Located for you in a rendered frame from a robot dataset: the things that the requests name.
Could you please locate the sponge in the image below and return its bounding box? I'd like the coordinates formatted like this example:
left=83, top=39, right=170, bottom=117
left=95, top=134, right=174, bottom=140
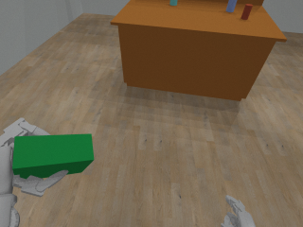
left=12, top=133, right=95, bottom=179

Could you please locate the table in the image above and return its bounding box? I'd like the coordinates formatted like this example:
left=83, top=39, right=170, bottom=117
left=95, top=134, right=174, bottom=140
left=110, top=0, right=287, bottom=101

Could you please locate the robot right hand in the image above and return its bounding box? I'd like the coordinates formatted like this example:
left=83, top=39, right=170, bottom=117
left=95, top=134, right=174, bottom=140
left=221, top=195, right=256, bottom=227

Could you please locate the robot left hand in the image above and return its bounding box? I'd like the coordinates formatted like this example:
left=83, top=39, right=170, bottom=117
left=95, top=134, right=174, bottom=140
left=0, top=117, right=69, bottom=197

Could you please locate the left robot forearm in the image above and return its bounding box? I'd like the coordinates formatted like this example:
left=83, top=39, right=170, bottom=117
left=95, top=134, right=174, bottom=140
left=0, top=193, right=20, bottom=227

